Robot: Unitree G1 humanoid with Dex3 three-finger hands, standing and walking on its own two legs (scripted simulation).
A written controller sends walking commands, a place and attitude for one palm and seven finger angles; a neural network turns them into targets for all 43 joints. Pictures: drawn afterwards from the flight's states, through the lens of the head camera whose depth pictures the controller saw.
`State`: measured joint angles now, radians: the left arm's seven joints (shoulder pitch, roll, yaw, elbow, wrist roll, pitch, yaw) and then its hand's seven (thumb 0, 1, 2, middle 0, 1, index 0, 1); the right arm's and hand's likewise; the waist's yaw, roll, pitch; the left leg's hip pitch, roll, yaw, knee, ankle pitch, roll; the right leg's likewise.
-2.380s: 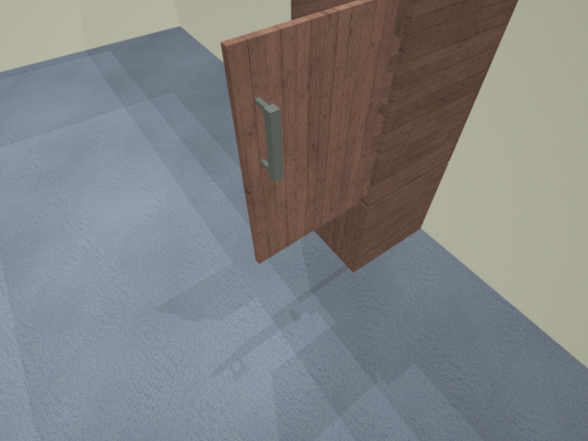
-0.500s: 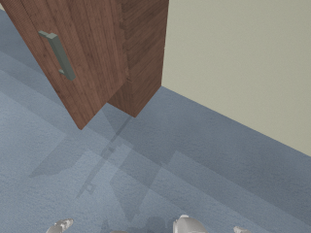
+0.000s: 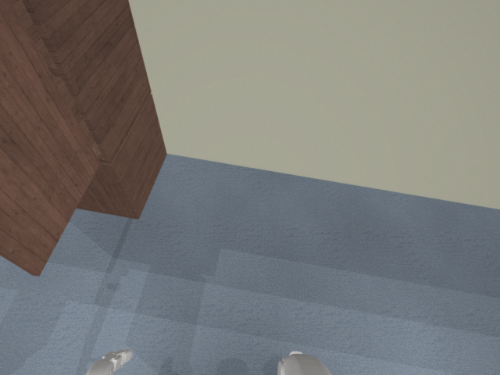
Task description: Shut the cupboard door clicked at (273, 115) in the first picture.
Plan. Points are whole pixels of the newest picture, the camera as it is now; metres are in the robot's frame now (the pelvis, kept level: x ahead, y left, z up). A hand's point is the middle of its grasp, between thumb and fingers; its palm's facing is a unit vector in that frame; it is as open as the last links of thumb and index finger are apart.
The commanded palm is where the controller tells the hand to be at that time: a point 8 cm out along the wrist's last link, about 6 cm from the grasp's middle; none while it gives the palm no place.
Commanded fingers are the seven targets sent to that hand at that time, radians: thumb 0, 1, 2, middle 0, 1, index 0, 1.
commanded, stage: walk to a spot facing it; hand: left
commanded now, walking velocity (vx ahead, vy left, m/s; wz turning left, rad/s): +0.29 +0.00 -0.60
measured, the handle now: out of the picture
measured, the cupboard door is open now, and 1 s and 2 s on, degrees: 92 92 92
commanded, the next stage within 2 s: turn to face it in 1.28 s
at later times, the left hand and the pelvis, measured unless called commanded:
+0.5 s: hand (185, 308) +0.25 +0.14 -0.18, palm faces -0.31 -0.94 -0.16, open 7.4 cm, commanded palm none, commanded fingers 0.00 0.90 0.90 -0.20 -0.30 -0.20 -0.30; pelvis +0.13 -0.03 -0.01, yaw -19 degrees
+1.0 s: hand (264, 224) +0.44 -0.02 -0.17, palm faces -0.44 -0.88 -0.20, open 7.2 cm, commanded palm none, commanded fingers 0.00 0.90 0.90 -0.20 -0.30 -0.20 -0.30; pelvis +0.30 -0.16 +0.00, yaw -28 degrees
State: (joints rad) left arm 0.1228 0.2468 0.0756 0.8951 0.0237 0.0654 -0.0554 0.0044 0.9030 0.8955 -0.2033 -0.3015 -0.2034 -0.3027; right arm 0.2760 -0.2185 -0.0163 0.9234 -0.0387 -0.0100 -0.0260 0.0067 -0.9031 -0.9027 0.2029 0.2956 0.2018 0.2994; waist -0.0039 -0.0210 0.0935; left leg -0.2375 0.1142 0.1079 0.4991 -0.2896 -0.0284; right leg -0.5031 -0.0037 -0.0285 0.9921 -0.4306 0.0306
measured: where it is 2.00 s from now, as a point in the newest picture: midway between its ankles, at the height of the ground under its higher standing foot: (333, 267)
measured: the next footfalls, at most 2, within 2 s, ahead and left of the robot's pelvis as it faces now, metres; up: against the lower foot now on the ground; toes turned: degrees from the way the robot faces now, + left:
right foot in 0.14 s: +0.07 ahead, -0.16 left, +0.00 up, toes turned -12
left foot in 0.40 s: +0.22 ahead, +0.08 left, +0.00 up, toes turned -9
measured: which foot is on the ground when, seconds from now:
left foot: down 0.00-0.14, up 0.16-0.38, down 0.40-0.76, up 0.78-1.00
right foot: up 0.00-0.12, down 0.14-0.40, up 0.42-0.74, down 0.76-1.00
